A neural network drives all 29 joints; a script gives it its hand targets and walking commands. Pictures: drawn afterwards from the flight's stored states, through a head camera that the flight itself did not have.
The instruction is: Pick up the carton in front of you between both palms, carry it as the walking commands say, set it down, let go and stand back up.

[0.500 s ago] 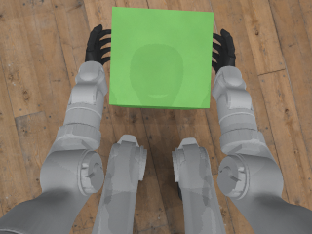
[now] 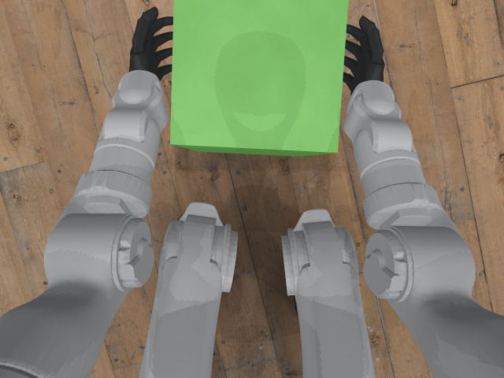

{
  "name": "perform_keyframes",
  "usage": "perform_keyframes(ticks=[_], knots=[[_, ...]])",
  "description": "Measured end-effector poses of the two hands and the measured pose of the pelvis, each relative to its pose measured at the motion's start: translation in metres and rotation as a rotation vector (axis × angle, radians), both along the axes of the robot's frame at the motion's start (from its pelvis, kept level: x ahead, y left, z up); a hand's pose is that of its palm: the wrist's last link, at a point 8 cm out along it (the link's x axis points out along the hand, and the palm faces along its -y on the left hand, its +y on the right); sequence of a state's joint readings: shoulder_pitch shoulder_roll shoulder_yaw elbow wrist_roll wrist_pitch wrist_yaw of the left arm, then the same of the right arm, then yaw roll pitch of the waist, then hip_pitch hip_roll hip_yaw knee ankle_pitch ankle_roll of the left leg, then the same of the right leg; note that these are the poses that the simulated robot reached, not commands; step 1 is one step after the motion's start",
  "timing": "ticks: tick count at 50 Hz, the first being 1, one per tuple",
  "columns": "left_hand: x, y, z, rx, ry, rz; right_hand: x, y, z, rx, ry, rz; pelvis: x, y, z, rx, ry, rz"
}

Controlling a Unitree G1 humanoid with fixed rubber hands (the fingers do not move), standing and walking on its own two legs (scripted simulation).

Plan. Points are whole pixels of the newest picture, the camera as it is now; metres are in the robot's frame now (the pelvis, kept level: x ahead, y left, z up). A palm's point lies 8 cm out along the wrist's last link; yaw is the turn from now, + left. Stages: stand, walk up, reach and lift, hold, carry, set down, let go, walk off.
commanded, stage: set down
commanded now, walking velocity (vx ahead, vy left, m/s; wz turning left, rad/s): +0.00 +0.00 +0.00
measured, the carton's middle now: (254, 90) +0.50 +0.02 -0.23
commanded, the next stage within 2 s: none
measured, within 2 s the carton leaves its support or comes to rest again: rests again in 0.38 s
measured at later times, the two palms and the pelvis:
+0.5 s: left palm (152, 82) +0.49 +0.17 -0.18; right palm (359, 88) +0.50 -0.13 -0.17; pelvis +0.00 +0.00 -0.01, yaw +0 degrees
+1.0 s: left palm (142, 92) +0.48 +0.20 -0.20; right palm (368, 97) +0.49 -0.15 -0.20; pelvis -0.01 +0.00 -0.02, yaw -1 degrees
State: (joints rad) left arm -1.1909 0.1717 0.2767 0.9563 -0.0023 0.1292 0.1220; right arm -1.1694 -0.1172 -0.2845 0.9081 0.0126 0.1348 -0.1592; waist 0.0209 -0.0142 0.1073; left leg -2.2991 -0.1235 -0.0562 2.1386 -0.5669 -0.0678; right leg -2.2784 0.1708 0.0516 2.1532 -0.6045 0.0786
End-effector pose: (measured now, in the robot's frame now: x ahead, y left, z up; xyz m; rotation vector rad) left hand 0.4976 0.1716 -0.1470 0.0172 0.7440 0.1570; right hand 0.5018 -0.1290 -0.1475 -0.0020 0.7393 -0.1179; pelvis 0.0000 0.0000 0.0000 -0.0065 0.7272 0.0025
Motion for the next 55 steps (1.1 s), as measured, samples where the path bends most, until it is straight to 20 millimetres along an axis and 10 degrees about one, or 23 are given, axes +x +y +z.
perform_keyframes(ticks=[45, 55], knots=[[-0.005, 0.005, -0.034, -0.004, 0.038, -0.094, -0.001, -0.006, -0.029, -0.01, 0.032, 0.101, -0.011, 0.001, -0.016, -0.001, -0.097, -0.005], [-0.022, 0.048, -0.064, 0.049, 0.058, 0.001, -0.016, -0.046, -0.061, -0.066, 0.053, 0.032, -0.007, 0.002, -0.02, -0.002, -0.103, -0.004]])
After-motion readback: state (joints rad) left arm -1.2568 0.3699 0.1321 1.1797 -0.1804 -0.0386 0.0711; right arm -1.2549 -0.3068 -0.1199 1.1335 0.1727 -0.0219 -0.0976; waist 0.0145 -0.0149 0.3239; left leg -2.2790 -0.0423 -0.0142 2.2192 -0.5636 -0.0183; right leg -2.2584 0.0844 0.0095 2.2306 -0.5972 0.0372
